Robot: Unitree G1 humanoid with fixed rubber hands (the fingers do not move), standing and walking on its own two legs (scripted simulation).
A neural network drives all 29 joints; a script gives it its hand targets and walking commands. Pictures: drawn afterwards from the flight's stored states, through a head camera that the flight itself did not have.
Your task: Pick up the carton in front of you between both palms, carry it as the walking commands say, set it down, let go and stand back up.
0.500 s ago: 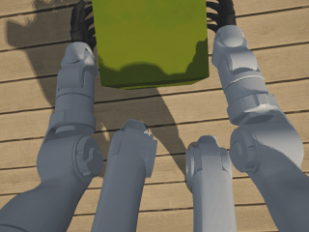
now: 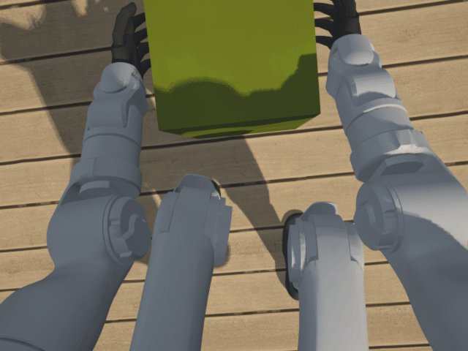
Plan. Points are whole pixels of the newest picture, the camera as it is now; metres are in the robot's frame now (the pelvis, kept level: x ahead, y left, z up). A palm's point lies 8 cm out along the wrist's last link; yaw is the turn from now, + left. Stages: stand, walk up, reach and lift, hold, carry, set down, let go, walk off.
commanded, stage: set down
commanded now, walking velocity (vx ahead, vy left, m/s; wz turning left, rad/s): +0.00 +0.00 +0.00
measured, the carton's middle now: (237, 70) +0.49 +0.10 -0.25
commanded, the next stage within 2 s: let go in 1.78 s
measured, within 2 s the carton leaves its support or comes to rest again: rests again in 0.08 s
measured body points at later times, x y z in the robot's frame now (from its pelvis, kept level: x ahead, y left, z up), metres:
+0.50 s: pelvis -0.01 +0.00 -0.01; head +0.35 +0.03 +0.26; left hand +0.47 +0.26 -0.19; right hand +0.55 -0.04 -0.19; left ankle +0.13 +0.14 -0.35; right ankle +0.09 -0.11 -0.35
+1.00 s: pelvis -0.01 +0.01 +0.02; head +0.33 +0.06 +0.30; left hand +0.47 +0.31 -0.12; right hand +0.57 -0.05 -0.12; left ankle +0.13 +0.14 -0.35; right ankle +0.09 -0.10 -0.35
